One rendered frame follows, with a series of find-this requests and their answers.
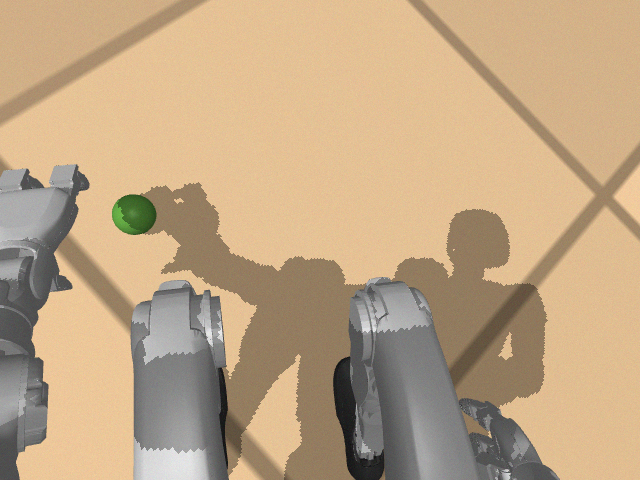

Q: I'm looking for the left robot hand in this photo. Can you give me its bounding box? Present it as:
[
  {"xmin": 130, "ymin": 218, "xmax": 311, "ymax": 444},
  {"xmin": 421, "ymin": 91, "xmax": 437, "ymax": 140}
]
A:
[{"xmin": 0, "ymin": 164, "xmax": 90, "ymax": 292}]

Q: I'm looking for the ball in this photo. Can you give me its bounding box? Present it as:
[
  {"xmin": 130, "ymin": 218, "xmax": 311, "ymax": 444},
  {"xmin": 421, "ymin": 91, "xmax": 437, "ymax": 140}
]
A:
[{"xmin": 112, "ymin": 194, "xmax": 156, "ymax": 235}]

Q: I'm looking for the right robot hand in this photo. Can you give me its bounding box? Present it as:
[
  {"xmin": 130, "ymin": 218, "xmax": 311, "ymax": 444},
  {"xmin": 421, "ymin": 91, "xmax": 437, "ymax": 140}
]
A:
[{"xmin": 459, "ymin": 398, "xmax": 542, "ymax": 480}]

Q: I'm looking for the right robot arm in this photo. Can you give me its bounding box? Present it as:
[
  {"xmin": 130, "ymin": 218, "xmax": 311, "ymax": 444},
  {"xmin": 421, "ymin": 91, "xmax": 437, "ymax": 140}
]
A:
[{"xmin": 510, "ymin": 462, "xmax": 560, "ymax": 480}]

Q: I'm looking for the left robot arm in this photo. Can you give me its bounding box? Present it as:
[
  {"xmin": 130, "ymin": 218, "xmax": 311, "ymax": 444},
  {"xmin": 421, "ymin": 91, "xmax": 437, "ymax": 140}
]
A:
[{"xmin": 0, "ymin": 240, "xmax": 56, "ymax": 480}]

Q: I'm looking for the right robot foot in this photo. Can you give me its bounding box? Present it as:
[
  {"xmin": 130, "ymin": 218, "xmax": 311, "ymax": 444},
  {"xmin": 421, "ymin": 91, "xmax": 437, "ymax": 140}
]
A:
[{"xmin": 333, "ymin": 357, "xmax": 384, "ymax": 480}]

